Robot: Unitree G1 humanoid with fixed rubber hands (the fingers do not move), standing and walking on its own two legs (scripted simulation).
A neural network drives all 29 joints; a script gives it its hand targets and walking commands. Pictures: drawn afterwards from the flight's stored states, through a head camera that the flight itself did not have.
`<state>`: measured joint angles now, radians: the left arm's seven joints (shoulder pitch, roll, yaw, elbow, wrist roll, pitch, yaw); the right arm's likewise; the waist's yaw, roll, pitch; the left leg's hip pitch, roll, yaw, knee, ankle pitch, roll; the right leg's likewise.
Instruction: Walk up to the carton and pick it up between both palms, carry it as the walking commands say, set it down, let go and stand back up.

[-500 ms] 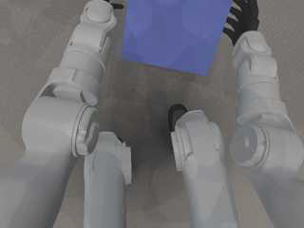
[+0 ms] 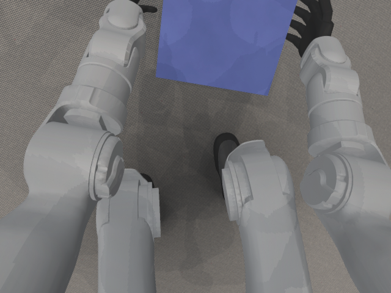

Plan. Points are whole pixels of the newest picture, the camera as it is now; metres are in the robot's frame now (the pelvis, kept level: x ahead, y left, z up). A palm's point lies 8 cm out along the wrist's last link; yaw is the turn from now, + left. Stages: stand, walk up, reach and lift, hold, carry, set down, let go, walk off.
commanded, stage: set down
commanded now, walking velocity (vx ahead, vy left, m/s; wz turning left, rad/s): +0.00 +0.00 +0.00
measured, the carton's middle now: (215, 33) +0.51 -0.15 -0.28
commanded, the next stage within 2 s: none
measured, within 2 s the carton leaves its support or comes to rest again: rests again in 1.02 s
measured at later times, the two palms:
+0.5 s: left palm (128, 4) +0.56 +0.00 -0.19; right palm (314, 37) +0.46 -0.29 -0.18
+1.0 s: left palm (129, 4) +0.56 +0.00 -0.20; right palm (308, 38) +0.46 -0.29 -0.20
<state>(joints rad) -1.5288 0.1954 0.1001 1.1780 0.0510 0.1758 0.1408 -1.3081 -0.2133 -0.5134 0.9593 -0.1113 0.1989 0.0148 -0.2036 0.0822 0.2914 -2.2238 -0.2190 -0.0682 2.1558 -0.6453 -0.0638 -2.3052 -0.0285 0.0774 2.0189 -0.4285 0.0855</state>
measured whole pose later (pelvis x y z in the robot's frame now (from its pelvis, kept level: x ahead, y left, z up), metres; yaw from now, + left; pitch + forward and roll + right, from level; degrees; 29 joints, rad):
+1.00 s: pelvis +0.00 -0.01 +0.00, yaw +0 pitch +41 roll -1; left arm -1.54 0.24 0.00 1.15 0.02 0.09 0.10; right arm -1.39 -0.26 -0.52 1.17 -0.05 0.01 0.02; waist -0.20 0.04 0.34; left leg -2.23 -0.16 -0.06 2.16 -0.65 -0.05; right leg -2.31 -0.04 0.05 2.03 -0.44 0.06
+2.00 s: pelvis +0.00 -0.02 +0.08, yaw -1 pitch +45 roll +2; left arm -1.37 0.29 0.07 0.95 -0.02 0.22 0.13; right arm -1.16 -0.24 -0.42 0.83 0.06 0.14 -0.06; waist -0.20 0.05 0.09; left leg -2.04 -0.08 -0.05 1.86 -0.60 -0.06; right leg -2.15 0.00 0.05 1.76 -0.38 0.02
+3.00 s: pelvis +0.06 -0.03 +0.29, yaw -2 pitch +40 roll +2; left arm -0.87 0.10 0.21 0.73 0.19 0.16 0.13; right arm -0.73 -0.13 -0.40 0.67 -0.14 0.10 0.06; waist -0.15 0.05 -0.05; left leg -1.30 -0.05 -0.07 0.96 -0.36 -0.04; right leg -1.40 0.01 0.06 0.90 -0.20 0.01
